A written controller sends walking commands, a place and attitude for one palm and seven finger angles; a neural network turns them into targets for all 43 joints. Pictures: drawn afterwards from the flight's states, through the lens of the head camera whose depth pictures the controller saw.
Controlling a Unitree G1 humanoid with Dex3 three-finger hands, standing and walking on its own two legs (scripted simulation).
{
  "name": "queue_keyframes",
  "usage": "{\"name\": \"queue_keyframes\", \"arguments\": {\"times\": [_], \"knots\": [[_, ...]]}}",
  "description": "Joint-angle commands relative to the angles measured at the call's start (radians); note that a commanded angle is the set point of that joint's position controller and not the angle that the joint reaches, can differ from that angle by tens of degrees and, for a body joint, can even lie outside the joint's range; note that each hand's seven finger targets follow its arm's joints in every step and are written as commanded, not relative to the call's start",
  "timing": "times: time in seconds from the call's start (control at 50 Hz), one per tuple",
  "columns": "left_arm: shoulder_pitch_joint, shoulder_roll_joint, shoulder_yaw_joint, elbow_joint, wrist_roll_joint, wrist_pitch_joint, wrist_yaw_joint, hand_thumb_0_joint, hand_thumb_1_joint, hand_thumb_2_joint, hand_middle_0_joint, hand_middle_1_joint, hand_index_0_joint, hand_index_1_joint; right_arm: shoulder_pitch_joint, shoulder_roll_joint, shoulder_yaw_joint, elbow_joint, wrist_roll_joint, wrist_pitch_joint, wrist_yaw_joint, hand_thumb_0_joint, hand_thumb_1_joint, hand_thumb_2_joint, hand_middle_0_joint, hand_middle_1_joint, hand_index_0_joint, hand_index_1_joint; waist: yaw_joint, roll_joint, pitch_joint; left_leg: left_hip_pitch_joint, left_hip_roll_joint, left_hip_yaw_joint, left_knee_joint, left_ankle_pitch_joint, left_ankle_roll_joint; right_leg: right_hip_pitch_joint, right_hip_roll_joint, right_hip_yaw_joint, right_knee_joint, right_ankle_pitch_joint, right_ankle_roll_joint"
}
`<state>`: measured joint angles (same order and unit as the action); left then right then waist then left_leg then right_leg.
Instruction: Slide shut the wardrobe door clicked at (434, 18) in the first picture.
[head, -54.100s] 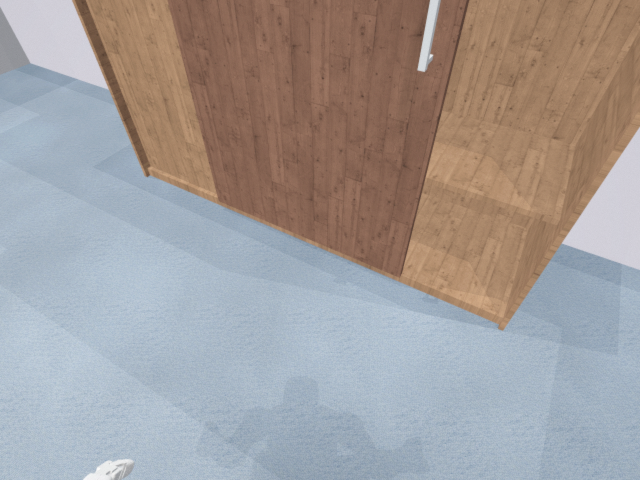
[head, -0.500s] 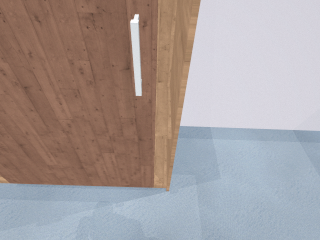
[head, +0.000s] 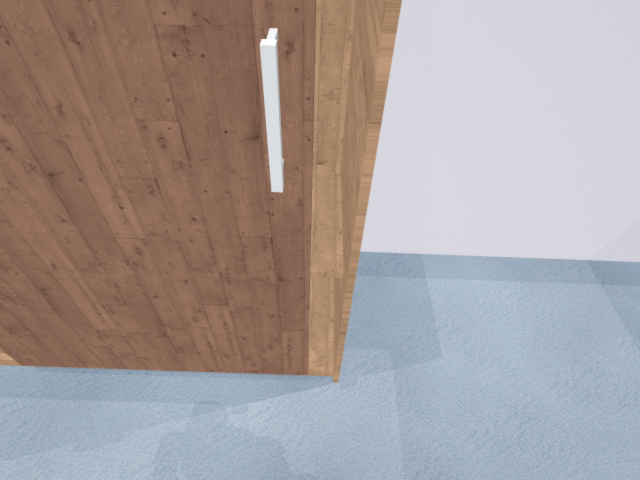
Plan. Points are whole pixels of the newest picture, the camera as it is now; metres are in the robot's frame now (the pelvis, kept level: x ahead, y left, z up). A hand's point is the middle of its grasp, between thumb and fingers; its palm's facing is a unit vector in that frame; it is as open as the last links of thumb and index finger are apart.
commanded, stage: look again from close up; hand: left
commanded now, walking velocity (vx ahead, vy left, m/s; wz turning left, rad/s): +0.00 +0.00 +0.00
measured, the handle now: (275, 118) +0.52 +0.10 +0.20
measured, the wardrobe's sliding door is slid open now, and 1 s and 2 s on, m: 0.08 0.08 0.08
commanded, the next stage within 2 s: raise the hand with hooked fingers in 0.14 s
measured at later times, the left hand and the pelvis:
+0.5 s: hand (185, 379) +0.22 +0.17 +0.05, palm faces +0.16 -0.99 -0.06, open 7.7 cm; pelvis -0.02 -0.01 -0.02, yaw +2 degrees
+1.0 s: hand (156, 395) +0.19 +0.19 +0.05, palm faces -0.08 -0.99 -0.09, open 10.6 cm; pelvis -0.02 -0.03 -0.04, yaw +3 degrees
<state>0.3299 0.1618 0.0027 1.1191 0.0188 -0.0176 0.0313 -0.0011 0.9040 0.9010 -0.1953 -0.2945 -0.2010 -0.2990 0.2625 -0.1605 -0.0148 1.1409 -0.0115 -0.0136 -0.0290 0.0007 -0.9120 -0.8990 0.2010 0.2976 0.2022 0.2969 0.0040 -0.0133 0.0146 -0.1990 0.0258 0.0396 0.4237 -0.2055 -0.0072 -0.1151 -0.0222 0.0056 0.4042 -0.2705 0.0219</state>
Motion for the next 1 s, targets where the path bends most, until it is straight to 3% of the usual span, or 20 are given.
{"name": "queue_keyframes", "arguments": {"times": [0.0, 0.2, 0.22, 0.24, 0.26, 0.28, 0.3, 0.32, 0.36, 0.42, 0.46, 0.48, 0.52, 0.58, 0.66, 0.74, 0.8, 0.86, 0.9, 0.98], "knots": [[0.076, 0.105, 0.021, -0.017, -0.002, -0.005, 0.008, 0.0, 0.9, 0.9, -0.2, -0.3, -0.2, -0.3, 0.046, -0.117, -0.016, -0.027, 0.0, -0.012, -0.006, 0.0, -0.9, -0.9, 0.2, 0.3, 0.2, 0.3, -0.001, 0.015, 0.066, 0.022, 0.08, -0.088, -0.078, 0.093, 0.026, -0.101, -0.072, 0.057, -0.087, 0.106, -0.032], [0.076, 0.105, 0.02, -0.015, -0.002, -0.005, 0.009, 0.0, 0.9, 0.9, -0.2, -0.3, -0.2, -0.3, 0.046, -0.117, -0.014, -0.027, 0.001, -0.013, -0.007, 0.0, -0.9, -0.9, 0.2, 0.3, 0.2, 0.3, 0.002, 0.002, 0.058, 0.03, 0.082, -0.087, -0.076, 0.118, 0.027, -0.091, -0.075, 0.055, -0.085, 0.13, -0.032], [0.1, 0.093, 0.005, -0.003, 0.01, -0.028, 0.045, 0.0, 0.9, 0.9, -0.2, -0.3, -0.2, -0.3, -0.035, -0.123, -0.003, -0.107, 0.009, -0.022, 0.01, 0.0, -0.9, -0.9, 0.2, 0.3, 0.2, 0.3, 0.022, 0.017, 0.111, -0.048, 0.081, -0.039, 0.12, 0.162, -0.001, -0.143, -0.115, 0.101, -0.086, 0.329, -0.031], [-0.643, 0.306, 0.08, -1.585, -0.203, -0.233, 0.03, 0.0, 0.877, 0.89, -0.202, -0.315, -0.202, -0.315, -0.008, -0.28, -0.023, -0.468, 0.06, -0.148, -0.04, 0.0, -0.9, -0.9, 0.2, 0.3, 0.2, 0.3, -0.113, 0.171, -0.375, 0.243, -0.023, -0.019, 0.0, 0.185, 0.033, -0.062, -0.01, -0.025, 0.046, 0.277, -0.047], [-0.261, 0.243, 0.099, -1.344, -0.124, -0.176, 0.082, 0.0, 0.853, 0.88, -0.203, -0.33, -0.203, -0.33, -0.094, -0.185, 0.002, -0.405, 0.055, -0.246, -0.072, 0.0, -0.9, -0.9, 0.2, 0.3, 0.2, 0.3, 0.0, 0.33, -0.357, 0.265, 0.015, 0.003, -0.01, 0.24, 0.04, -0.092, 0.017, -0.059, 0.114, 0.129, -0.067], [-0.227, 0.178, 0.046, -1.292, -0.139, -0.123, 0.134, 0.0, 0.83, 0.87, -0.205, -0.345, -0.205, -0.345, -0.087, -0.184, -0.011, -0.357, 0.068, -0.279, -0.07, 0.0, -0.9, -0.9, 0.2, 0.3, 0.2, 0.3, -0.041, 0.273, -0.254, 0.115, 0.015, -0.014, -0.011, 0.08, 0.009, -0.149, 0.021, -0.095, 0.106, 0.041, -0.056], [0.09, -0.03, -0.047, -1.06, -0.15, -0.025, 0.125, 0.0, 0.807, 0.86, -0.207, -0.36, -0.207, -0.36, -0.046, -0.146, -0.011, -0.359, 0.081, -0.283, -0.054, 0.0, -0.9, -0.9, 0.2, 0.3, 0.2, 0.3, -0.04, 0.167, -0.129, 0.021, 0.018, -0.044, -0.033, -0.04, 0.018, -0.203, 0.017, -0.114, 0.106, 0.017, -0.046], [-0.048, 0.004, -0.031, -1.319, -0.203, -0.062, 0.101, 0.0, 0.783, 0.85, -0.208, -0.375, -0.208, -0.375, -0.058, -0.166, -0.01, -0.453, 0.091, -0.292, -0.061, 0.0, -0.9, -0.9, 0.2, 0.3, 0.2, 0.3, -0.034, 0.124, -0.065, -0.027, 0.007, -0.067, -0.03, -0.086, 0.016, -0.189, 0.015, -0.115, 0.101, -0.001, -0.039], [0.005, 0.061, 0.029, -1.298, -0.184, -0.158, 0.072, 0.0, 0.737, 0.83, -0.212, -0.405, -0.212, -0.405, -0.091, -0.192, -0.026, -0.485, 0.061, -0.328, -0.073, 0.0, -0.9, -0.9, 0.2, 0.3, 0.2, 0.3, -0.054, -0.013, -0.033, -0.073, -0.015, -0.066, 0.04, -0.114, 0.022, -0.278, 0.029, -0.111, 0.089, -0.065, -0.033], [0.245, 0.013, 0.11, -0.994, -0.206, -0.3, -0.064, 0.0, 0.667, 0.8, -0.217, -0.45, -0.217, -0.45, -0.107, -0.18, -0.054, -0.538, 0.028, -0.323, -0.039, 0.0, -0.9, -0.9, 0.2, 0.3, 0.2, 0.3, 0.02, -0.266, 0.043, -0.267, -0.026, -0.053, 0.172, -0.068, 0.005, -0.42, 0.05, -0.132, 0.178, -0.113, -0.03], [0.356, 0.033, 0.161, -0.927, -0.253, -0.426, -0.211, 0.0, 0.62, 0.78, -0.22, -0.48, -0.22, -0.48, -0.134, -0.185, -0.073, -0.58, 0.026, -0.309, -0.01, 0.0, -0.9, -0.9, 0.2, 0.3, 0.2, 0.3, 0.055, -0.309, 0.004, -0.36, -0.033, -0.034, 0.261, -0.048, -0.005, -0.441, 0.041, -0.106, 0.257, -0.061, -0.035], [0.383, 0.09, 0.22, -0.88, -0.27, -0.459, -0.295, 0.0, 0.597, 0.77, -0.222, -0.495, -0.222, -0.495, -0.142, -0.199, -0.084, -0.615, 0.036, -0.299, 0.006, 0.0, -0.9, -0.9, 0.2, 0.3, 0.2, 0.3, 0.073, -0.259, -0.013, -0.372, -0.044, -0.021, 0.293, -0.029, -0.011, -0.409, 0.031, -0.077, 0.281, -0.008, -0.045], [0.347, 0.171, 0.28, -0.959, -0.292, -0.429, -0.382, 0.0, 0.55, 0.75, -0.225, -0.525, -0.225, -0.525, -0.19, -0.211, -0.083, -0.709, 0.049, -0.283, 0.006, 0.0, -0.9, -0.9, 0.2, 0.3, 0.2, 0.3, 0.091, -0.114, -0.107, -0.376, -0.068, 0.016, 0.332, -0.016, -0.001, -0.341, 0.007, -0.037, 0.301, 0.055, -0.042], [0.237, 0.235, 0.344, -1.258, -0.333, -0.347, -0.379, 0.0, 0.48, 0.72, -0.23, -0.57, -0.23, -0.57, -0.191, -0.185, -0.072, -0.786, 0.052, -0.258, -0.014, 0.0, -0.9, -0.9, 0.2, 0.3, 0.2, 0.3, 0.096, 0.053, -0.243, -0.318, -0.07, 0.027, 0.344, 0.007, 0.014, -0.295, 0.011, -0.02, 0.312, 0.072, -0.033], [0.024, 0.238, 0.356, -1.6, -0.345, -0.446, -0.284, 0.0, 0.387, 0.68, -0.237, -0.63, -0.237, -0.63, -0.099, -0.157, -0.062, -0.762, 0.031, -0.262, -0.032, 0.0, -0.9, -0.9, 0.2, 0.3, 0.2, 0.3, 0.016, 0.168, -0.325, -0.202, -0.037, -0.018, 0.392, 0.104, 0.032, -0.352, 0.032, -0.021, 0.334, 0.195, -0.028], [-0.133, 0.191, 0.22, -1.578, -0.33, -0.555, -0.32, 0.0, 0.293, 0.64, -0.243, -0.69, -0.243, -0.69, -0.058, -0.181, -0.044, -0.679, 0.029, -0.294, -0.054, 0.0, -0.9, -0.9, 0.2, 0.3, 0.2, 0.3, -0.079, 0.147, -0.184, -0.229, -0.016, -0.061, 0.427, 0.019, 0.042, -0.498, 0.052, -0.028, 0.33, 0.077, -0.032], [-0.153, 0.246, 0.211, -1.459, -0.344, -0.494, -0.413, 0.0, 0.223, 0.61, -0.248, -0.735, -0.248, -0.735, -0.075, -0.212, -0.03, -0.666, 0.053, -0.316, -0.071, 0.0, -0.9, -0.9, 0.2, 0.3, 0.2, 0.3, -0.093, 0.107, -0.147, -0.244, -0.016, -0.076, 0.413, -0.055, 0.046, -0.477, 0.042, 0.009, 0.261, -0.007, -0.026], [-0.095, 0.336, 0.31, -1.281, -0.347, -0.309, -0.472, 0.0, 0.153, 0.58, -0.253, -0.78, -0.253, -0.78, -0.106, -0.222, -0.024, -0.674, 0.069, -0.309, -0.089, 0.0, -0.9, -0.9, 0.2, 0.3, 0.2, 0.3, -0.03, 0.017, -0.167, -0.279, -0.019, -0.071, 0.365, -0.075, 0.048, -0.395, 0.016, 0.054, 0.188, -0.074, -0.015], [-0.074, 0.375, 0.384, -1.229, -0.377, -0.19, -0.489, 0.0, 0.107, 0.56, -0.257, -0.81, -0.257, -0.81, -0.131, -0.21, -0.013, -0.698, 0.074, -0.303, -0.09, 0.0, -0.9, -0.9, 0.2, 0.3, 0.2, 0.3, 0.02, 0.021, -0.18, -0.269, -0.026, -0.073, 0.321, -0.051, 0.046, -0.319, 0.005, 0.053, 0.167, -0.058, -0.013], [-0.029, 0.409, 0.562, -1.336, -0.476, -0.119, -0.418, 0.0, 0.013, 0.52, -0.263, -0.87, -0.263, -0.87, -0.169, -0.171, 0.005, -0.737, 0.063, -0.301, -0.082, 0.0, -0.9, -0.9, 0.2, 0.3, 0.2, 0.3, 0.096, -0.03, -0.289, -0.212, -0.029, -0.076, 0.277, 0.088, 0.029, -0.163, 0.01, -0.001, 0.198, 0.18, -0.004]]}}
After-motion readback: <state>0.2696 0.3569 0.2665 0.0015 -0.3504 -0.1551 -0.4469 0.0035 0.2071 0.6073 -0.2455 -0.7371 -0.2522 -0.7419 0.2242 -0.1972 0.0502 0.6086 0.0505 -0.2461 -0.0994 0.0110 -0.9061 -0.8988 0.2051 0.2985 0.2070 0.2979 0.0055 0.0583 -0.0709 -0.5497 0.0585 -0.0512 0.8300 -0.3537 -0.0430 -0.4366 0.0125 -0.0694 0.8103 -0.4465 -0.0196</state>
